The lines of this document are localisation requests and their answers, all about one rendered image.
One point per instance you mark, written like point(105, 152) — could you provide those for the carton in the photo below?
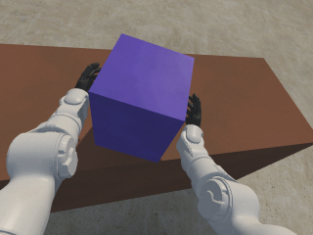
point(139, 99)

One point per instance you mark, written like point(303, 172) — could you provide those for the robot right upper arm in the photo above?
point(232, 208)

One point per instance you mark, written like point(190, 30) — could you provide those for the robot left hand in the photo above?
point(87, 77)

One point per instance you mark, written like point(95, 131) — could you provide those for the robot right hand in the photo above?
point(194, 114)

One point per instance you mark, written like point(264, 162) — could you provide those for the robot left forearm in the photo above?
point(68, 118)

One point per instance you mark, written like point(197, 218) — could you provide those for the robot left upper arm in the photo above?
point(38, 163)

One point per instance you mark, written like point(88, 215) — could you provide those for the robot right forearm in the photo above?
point(199, 166)

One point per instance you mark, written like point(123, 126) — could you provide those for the pedestal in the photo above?
point(248, 121)

